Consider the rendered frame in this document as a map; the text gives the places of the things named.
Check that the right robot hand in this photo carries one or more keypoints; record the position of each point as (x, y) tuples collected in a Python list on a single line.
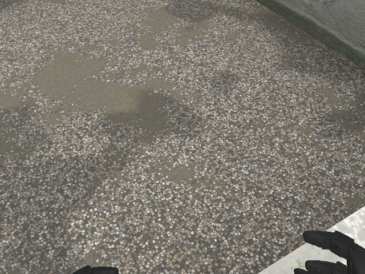
[(339, 244)]

